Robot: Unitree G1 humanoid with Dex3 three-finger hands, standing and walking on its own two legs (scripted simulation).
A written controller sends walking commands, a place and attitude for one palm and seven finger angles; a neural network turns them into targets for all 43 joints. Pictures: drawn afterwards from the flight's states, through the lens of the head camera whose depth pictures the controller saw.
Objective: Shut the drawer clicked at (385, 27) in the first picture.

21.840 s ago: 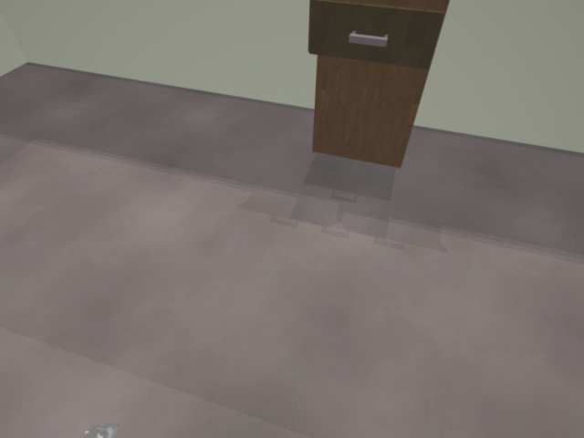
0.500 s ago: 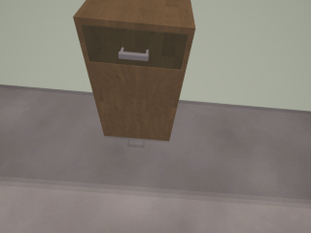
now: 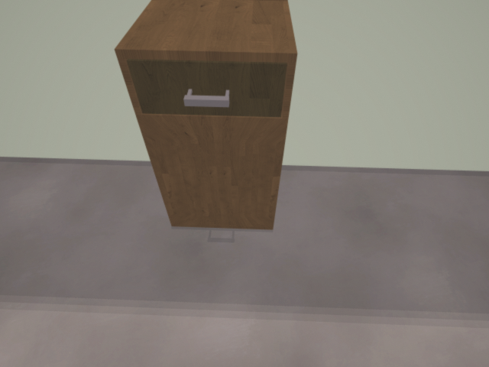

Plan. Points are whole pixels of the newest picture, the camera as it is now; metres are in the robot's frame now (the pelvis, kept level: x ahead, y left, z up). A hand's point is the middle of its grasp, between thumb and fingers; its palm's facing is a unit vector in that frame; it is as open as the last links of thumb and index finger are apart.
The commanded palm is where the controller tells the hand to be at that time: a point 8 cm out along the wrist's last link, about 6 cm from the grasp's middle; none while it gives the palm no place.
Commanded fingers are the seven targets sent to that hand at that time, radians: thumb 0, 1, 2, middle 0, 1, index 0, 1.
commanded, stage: let the arm hang, fingers relaxed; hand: left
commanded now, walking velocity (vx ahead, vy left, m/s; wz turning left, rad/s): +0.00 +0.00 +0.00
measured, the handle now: (207, 96) +0.83 +0.15 -0.01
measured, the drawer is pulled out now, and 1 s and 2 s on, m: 0.00 0.00 0.00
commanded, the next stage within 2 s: look to check the result in 0.24 s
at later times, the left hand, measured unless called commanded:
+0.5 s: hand out of the picture -0.01 +0.14 -0.18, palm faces +0.05 -0.98 -0.17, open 7.4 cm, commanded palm none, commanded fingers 0.00 0.90 0.90 -0.20 -0.30 -0.20 -0.30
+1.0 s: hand out of the picture +0.01 +0.13 -0.17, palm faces +0.05 -0.98 -0.17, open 7.4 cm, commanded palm none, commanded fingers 0.00 0.90 0.90 -0.20 -0.30 -0.20 -0.30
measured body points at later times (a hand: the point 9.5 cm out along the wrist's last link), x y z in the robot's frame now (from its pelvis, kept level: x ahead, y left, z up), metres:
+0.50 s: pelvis +0.01 -0.02 +0.00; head +0.03 -0.02 +0.45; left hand -0.02 +0.19 -0.16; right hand -0.03 -0.21 -0.17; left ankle +0.03 +0.10 -0.74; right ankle +0.00 -0.11 -0.74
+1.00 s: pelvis +0.02 -0.03 +0.00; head +0.04 -0.03 +0.45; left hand +0.01 +0.18 -0.16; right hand +0.00 -0.23 -0.17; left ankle +0.03 +0.10 -0.74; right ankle +0.00 -0.11 -0.74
